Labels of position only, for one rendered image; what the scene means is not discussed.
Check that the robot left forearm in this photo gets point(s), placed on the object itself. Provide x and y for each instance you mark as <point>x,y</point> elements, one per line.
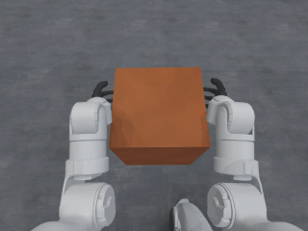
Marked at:
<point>88,159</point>

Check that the robot right forearm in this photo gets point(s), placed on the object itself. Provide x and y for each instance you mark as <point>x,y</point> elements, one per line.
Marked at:
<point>235,135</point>

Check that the robot left upper arm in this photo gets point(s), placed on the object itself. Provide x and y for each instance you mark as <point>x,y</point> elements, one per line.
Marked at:
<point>88,206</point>

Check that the robot right upper arm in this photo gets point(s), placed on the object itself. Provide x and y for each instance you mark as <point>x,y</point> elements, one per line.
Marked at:
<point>241,207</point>

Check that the carton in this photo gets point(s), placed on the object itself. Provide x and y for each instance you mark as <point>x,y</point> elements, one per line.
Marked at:
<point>159,116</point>

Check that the robot left hand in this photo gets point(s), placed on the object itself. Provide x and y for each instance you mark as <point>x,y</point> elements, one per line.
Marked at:
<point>97,92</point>

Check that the robot right hand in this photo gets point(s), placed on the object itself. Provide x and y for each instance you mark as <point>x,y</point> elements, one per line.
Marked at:
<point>216,92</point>

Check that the robot right thigh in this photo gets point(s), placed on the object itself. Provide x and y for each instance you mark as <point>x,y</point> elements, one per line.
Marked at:
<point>189,218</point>

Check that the right robot shin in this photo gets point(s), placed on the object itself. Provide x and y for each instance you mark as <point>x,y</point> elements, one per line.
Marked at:
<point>183,200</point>

